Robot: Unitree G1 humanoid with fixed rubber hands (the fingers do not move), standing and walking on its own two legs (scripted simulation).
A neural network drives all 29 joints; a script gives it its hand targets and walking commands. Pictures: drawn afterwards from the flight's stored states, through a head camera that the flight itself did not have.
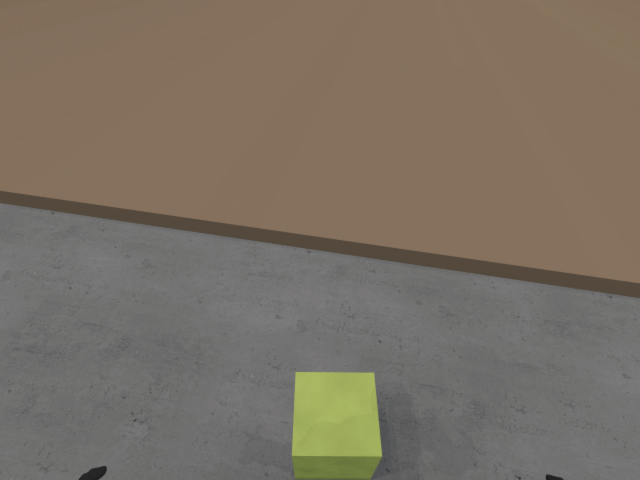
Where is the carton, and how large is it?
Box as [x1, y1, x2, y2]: [292, 372, 381, 479]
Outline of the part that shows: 296,372 292,441 292,460 295,478 369,479 381,457 373,373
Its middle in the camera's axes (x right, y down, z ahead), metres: +0.04 +0.52 +1.06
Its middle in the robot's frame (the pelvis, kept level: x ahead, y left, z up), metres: +0.39 -0.04 -0.66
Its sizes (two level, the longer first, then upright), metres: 0.210 0.200 0.250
